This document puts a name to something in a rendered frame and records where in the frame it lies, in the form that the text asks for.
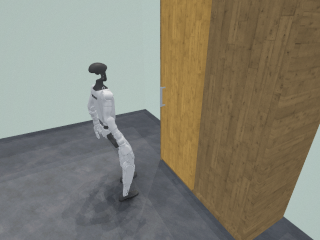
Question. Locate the left robot upper arm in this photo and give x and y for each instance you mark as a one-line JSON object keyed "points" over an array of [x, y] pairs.
{"points": [[91, 105]]}

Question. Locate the right robot upper arm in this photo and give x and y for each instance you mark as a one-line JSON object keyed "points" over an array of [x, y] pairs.
{"points": [[107, 98]]}

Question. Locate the right robot thigh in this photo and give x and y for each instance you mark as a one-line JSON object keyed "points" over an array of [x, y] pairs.
{"points": [[114, 142]]}

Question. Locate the robot left hand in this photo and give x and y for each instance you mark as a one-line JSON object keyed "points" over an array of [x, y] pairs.
{"points": [[98, 129]]}

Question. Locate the robot right hand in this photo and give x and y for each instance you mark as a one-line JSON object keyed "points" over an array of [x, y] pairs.
{"points": [[125, 150]]}

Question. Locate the left robot forearm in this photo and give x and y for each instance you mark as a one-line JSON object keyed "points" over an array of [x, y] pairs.
{"points": [[94, 117]]}

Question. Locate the wardrobe door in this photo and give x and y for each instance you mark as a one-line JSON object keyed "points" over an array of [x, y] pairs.
{"points": [[250, 45], [185, 26]]}

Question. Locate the handle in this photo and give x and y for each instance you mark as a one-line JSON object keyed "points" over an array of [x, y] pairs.
{"points": [[161, 96]]}

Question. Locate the right robot forearm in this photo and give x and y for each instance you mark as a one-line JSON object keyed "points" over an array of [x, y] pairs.
{"points": [[112, 127]]}

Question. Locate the robot head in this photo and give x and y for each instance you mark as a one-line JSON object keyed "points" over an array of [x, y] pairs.
{"points": [[99, 68]]}

